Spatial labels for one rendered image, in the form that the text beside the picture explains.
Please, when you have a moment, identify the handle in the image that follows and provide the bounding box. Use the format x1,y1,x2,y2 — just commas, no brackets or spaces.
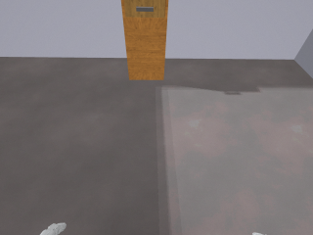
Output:
136,6,154,12

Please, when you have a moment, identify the cabinet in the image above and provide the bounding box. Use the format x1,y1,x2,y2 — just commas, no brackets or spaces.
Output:
121,0,169,80

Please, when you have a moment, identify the left robot hand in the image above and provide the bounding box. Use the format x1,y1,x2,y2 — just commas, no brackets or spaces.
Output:
40,222,67,235

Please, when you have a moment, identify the drawer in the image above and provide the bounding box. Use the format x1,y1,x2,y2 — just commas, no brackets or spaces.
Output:
124,0,165,18

